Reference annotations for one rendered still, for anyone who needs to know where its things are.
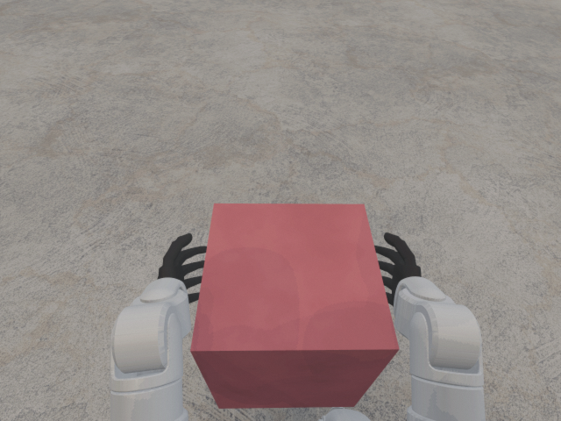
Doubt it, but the robot right forearm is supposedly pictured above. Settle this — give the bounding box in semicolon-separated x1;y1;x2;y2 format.
394;276;486;421

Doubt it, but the robot left forearm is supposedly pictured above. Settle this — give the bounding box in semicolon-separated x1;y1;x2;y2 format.
110;277;191;421

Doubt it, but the robot left hand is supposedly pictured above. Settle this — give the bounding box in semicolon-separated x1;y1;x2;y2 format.
157;233;207;303

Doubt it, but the robot right hand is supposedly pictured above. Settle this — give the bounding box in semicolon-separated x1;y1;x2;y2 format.
374;232;422;307

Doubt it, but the carton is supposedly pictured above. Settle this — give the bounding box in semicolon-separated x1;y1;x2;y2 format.
190;203;400;409

